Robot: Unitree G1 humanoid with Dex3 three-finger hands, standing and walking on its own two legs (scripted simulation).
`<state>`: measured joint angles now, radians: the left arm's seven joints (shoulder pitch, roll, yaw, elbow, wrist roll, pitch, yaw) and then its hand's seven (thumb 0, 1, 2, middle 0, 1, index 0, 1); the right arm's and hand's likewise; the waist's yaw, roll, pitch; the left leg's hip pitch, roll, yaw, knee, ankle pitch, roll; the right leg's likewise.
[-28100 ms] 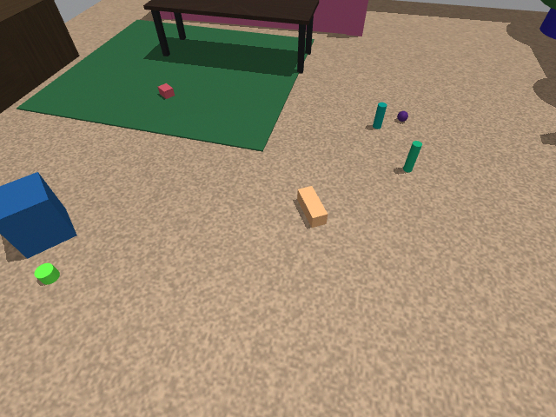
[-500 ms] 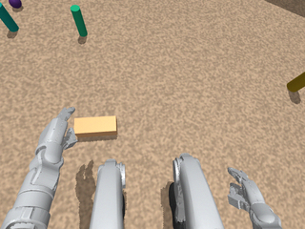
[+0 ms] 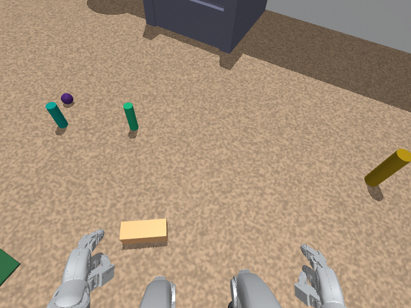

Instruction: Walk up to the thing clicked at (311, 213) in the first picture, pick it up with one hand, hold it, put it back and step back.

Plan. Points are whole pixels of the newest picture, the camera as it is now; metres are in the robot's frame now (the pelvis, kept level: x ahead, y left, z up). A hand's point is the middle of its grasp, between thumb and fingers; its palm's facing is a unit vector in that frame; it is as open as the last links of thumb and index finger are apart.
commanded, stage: home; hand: left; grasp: from above
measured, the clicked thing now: (144, 231) +0.46 +0.21 -0.63
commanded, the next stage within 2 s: none
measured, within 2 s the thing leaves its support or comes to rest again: neither
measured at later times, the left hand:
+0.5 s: hand (93, 284) +0.19 +0.19 +0.00, palm faces +0.08 -0.98 -0.20, open 7.4 cm
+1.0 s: hand (98, 281) +0.19 +0.18 +0.00, palm faces +0.06 -0.98 -0.20, open 7.4 cm
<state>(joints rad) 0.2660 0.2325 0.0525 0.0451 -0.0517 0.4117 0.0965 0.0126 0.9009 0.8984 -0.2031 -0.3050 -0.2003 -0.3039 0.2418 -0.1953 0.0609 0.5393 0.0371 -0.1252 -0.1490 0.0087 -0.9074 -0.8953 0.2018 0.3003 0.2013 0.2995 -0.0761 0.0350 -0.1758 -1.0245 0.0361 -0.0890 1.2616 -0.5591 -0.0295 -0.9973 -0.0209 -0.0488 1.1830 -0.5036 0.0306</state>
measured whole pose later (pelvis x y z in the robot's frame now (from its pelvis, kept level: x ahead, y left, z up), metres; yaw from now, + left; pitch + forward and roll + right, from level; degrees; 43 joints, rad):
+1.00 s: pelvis +0.03 +0.00 +0.05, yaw +1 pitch +10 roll -3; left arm 0.49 0.22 0.03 -0.13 -0.05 0.45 0.02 0.01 0.90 0.90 -0.20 -0.30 -0.20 -0.30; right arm 0.29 -0.22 0.03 0.55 0.00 -0.23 -0.18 0.01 -0.91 -0.90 0.20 0.30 0.20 0.30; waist -0.04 0.05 -0.16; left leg -0.68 0.04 -0.08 1.01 -0.51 -0.03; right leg -0.65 -0.02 -0.05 0.94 -0.46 0.03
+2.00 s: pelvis +0.03 +0.00 +0.05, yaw +1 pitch +10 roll -3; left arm 0.50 0.23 0.03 -0.15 -0.05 0.47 0.02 0.01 0.90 0.90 -0.20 -0.30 -0.20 -0.30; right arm 0.29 -0.21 0.03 0.54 0.01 -0.24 -0.18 0.01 -0.91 -0.90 0.20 0.30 0.20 0.30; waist -0.04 0.05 -0.16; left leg -0.69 0.04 -0.08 1.03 -0.52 -0.03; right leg -0.66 -0.02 -0.05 0.95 -0.46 0.03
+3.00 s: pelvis +0.03 +0.00 +0.11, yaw +2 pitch -4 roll +0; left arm 0.19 0.27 0.04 1.09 0.03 0.01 0.04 0.01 0.90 0.90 -0.20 -0.30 -0.20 -0.30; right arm 0.17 -0.28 -0.03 1.06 -0.03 0.01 -0.03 0.00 -0.91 -0.90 0.20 0.30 0.20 0.30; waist 0.02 0.02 0.07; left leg -0.15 0.00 -0.05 0.48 -0.27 -0.01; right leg -0.14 -0.06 -0.04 0.45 -0.24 0.04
